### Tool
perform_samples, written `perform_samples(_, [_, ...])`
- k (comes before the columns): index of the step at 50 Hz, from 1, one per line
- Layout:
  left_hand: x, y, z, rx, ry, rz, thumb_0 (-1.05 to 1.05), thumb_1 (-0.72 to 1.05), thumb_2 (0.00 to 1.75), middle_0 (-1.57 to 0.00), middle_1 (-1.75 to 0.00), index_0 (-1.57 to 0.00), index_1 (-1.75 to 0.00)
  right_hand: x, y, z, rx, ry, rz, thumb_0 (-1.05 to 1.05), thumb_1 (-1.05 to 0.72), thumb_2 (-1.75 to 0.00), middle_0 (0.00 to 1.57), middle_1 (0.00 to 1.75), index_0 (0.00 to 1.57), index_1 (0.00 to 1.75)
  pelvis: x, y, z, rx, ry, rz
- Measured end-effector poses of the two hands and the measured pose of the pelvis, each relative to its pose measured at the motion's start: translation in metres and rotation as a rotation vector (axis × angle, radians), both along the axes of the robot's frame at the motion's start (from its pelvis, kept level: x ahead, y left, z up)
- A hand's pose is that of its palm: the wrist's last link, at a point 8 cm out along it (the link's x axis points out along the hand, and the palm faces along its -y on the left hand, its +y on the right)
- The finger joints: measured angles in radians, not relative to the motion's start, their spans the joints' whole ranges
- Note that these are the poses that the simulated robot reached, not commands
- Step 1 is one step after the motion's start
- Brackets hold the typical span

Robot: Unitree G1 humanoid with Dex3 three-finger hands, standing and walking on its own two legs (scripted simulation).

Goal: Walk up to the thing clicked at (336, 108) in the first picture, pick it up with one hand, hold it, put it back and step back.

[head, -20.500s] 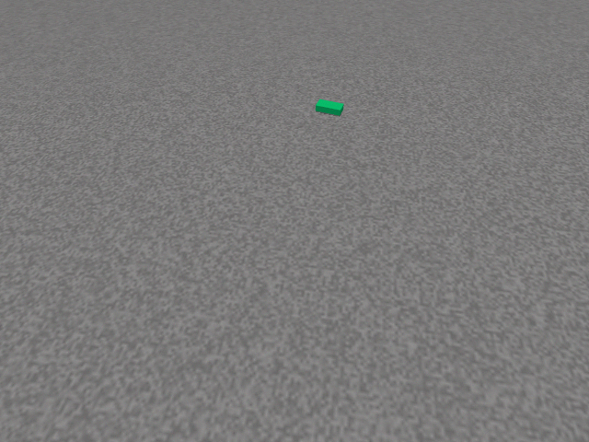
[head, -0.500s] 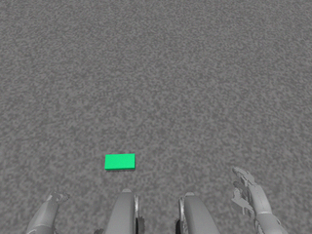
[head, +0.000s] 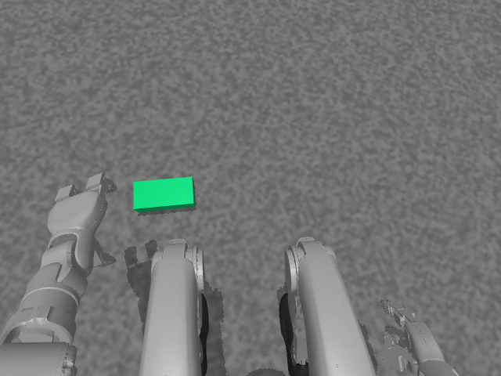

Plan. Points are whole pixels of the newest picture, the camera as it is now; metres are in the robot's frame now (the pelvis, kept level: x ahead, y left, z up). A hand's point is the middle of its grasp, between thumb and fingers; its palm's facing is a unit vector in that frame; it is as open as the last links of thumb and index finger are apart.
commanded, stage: rise first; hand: left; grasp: from above
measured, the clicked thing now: (164, 194) +0.49 +0.23 -0.42
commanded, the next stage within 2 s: none
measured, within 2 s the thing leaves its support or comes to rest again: neither
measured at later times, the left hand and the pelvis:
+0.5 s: hand (121, 209) +0.40 +0.27 -0.23, palm faces -0.45 -0.05 -0.89, open 14.3 cm; pelvis -0.01 +0.01 -0.07, yaw -2 degrees
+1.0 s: hand (134, 201) +0.43 +0.26 -0.28, palm faces -0.45 -0.06 -0.89, open 14.1 cm; pelvis +0.00 +0.00 -0.10, yaw -4 degrees
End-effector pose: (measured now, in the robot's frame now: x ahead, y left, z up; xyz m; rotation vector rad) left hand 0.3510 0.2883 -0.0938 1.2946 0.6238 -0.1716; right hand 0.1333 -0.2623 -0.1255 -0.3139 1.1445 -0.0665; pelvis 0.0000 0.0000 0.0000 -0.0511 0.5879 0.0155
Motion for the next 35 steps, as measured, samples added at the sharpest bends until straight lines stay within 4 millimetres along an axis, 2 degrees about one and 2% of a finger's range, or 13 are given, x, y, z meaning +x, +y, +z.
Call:
perform_samples(6, [0.017, -0.006, -0.029, 0.044, -0.014, -0.101, 0.00, -0.53, 1.05, -0.08, -1.01, -0.07, -1.02, -0.042, -0.004, -0.022, -0.027, 0.101, -0.046, 0.01, -0.87, -0.89, 0.20, 0.30, 0.20, 0.30, -0.006, 0.002, -0.026, -0.011, -0.006, -0.006])
perform_samples(12, [0.034, -0.009, -0.050, 0.083, -0.043, -0.171, 0.00, -0.55, 1.06, -0.07, -1.00, -0.06, -1.01, -0.064, -0.005, -0.033, -0.057, 0.160, -0.061, 0.01, -0.88, -0.89, 0.20, 0.30, 0.20, 0.30, -0.008, 0.005, -0.044, -0.024, -0.010, -0.010])
perform_samples(21, [0.053, -0.012, -0.073, 0.135, -0.051, -0.230, 0.00, -0.56, 1.06, -0.07, -0.98, -0.06, -0.99, -0.067, -0.002, -0.049, -0.067, 0.175, -0.050, 0.00, -0.90, -0.89, 0.20, 0.30, 0.20, 0.30, -0.007, 0.007, -0.065, -0.034, -0.011, -0.016])
perform_samples(35, [0.071, -0.018, -0.106, 0.143, -0.057, -0.242, 0.00, -0.54, 1.03, -0.08, -0.99, -0.08, -0.99, -0.066, 0.003, -0.073, -0.053, 0.209, -0.017, 0.00, -0.90, -0.89, 0.20, 0.30, 0.20, 0.30, -0.003, 0.006, -0.088, -0.038, -0.006, -0.027])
